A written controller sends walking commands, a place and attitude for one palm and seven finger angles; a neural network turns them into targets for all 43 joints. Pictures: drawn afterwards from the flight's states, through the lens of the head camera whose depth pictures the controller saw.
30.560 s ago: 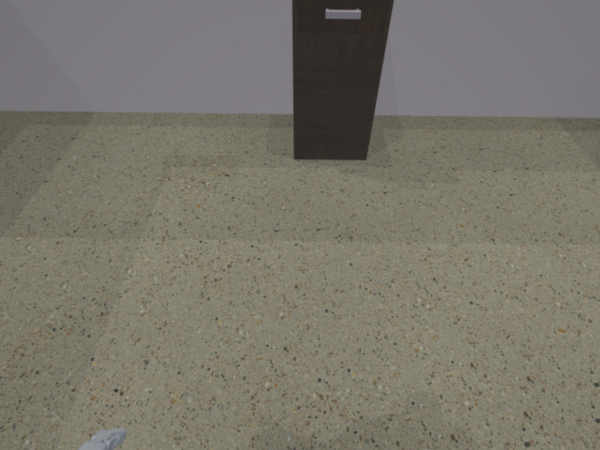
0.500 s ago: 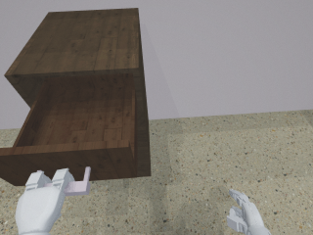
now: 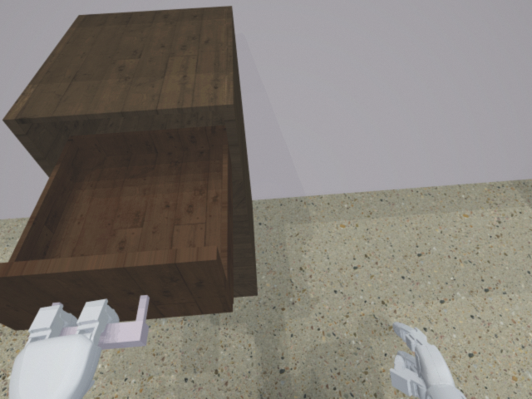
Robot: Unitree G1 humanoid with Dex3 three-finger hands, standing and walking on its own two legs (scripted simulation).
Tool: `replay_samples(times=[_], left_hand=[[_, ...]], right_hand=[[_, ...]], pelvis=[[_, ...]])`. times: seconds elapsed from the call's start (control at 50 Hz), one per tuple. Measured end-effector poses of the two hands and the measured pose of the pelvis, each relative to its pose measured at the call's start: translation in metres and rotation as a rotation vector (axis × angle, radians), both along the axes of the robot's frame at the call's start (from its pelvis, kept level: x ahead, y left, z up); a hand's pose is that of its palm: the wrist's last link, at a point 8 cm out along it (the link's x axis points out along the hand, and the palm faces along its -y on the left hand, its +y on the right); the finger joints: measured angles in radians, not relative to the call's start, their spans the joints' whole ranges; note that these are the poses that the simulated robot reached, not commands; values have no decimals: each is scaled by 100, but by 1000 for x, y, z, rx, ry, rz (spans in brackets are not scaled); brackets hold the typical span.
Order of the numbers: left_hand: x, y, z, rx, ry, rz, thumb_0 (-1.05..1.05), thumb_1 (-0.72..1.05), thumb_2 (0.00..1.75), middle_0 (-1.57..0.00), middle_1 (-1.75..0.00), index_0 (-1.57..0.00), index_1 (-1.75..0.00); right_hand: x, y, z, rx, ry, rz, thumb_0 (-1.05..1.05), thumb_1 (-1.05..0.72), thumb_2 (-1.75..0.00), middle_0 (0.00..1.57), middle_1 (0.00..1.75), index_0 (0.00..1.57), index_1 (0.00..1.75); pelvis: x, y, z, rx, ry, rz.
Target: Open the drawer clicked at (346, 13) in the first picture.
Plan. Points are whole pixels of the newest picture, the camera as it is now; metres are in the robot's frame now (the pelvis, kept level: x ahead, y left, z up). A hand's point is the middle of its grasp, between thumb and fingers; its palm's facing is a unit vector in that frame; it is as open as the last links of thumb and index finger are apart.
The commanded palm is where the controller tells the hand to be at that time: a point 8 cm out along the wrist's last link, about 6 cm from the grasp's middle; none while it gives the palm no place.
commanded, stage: open the thumb to release the handle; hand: left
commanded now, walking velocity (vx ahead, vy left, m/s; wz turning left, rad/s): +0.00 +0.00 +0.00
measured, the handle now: (96, 321) +0.21 +0.26 +0.03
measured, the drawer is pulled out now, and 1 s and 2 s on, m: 0.30 0.30 0.30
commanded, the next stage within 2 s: lift the hand off the handle in 0.44 s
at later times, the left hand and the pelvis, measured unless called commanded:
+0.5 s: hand (83, 372) +0.15 +0.26 +0.02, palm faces -0.01 -0.05 -1.00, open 12.9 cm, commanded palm +0.12 +0.26 +0.06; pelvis -0.01 -0.01 +0.01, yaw +1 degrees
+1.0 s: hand (85, 360) +0.17 +0.26 +0.02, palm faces -0.01 -0.03 -1.00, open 13.4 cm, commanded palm +0.15 +0.25 +0.09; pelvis -0.02 -0.01 +0.02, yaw +2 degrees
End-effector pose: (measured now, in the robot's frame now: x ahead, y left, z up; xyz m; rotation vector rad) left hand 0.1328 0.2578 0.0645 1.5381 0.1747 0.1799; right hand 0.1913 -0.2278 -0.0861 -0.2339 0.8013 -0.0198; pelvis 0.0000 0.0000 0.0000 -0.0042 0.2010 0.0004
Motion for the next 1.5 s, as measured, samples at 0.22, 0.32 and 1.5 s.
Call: replay_samples(times=[0.22, 0.32, 1.5], left_hand=[[6, -4, 3, -13, -28, 64, 0, 41, 69, -35, -127, -37, -129], [5, -5, 5, -18, 0, 66, 0, 12, 57, -34, -125, -36, -126], [14, 2, 76, -29, -19, 38, -1, -49, 30, -32, -120, -43, -124]], right_hand=[[5, 15, -1, 25, -1, 10, 1, -91, -90, 20, 30, 21, 30], [10, 16, 9, 26, -33, 21, 1, -91, -90, 20, 30, 21, 30], [23, 31, 39, 27, -80, 75, 1, -91, -90, 20, 30, 21, 30]], pelvis=[[-4, -2, 5, 4, -29, 14], [-5, -6, 10, 8, -49, 14], [-11, -5, 37, 8, -174, 41]])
